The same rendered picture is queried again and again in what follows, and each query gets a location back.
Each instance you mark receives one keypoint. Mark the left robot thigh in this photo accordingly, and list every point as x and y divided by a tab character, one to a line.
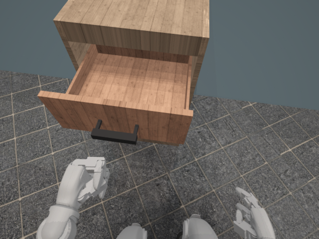
133	232

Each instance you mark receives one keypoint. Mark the handle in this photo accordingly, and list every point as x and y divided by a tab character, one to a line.
115	136

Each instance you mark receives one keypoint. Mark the right robot thigh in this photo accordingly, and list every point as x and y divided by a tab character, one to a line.
195	228

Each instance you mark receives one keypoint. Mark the drawer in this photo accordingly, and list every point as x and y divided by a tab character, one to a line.
124	87

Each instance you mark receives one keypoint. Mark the left robot forearm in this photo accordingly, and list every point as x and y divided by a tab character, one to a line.
60	224

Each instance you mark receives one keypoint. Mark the cabinet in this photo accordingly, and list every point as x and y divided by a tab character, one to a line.
169	26

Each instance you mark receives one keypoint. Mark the right robot hand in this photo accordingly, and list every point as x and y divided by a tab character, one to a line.
257	224

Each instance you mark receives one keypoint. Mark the robot thigh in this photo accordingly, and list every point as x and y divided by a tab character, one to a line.
195	228
133	232

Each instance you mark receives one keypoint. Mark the left robot hand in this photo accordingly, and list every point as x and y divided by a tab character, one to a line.
90	172

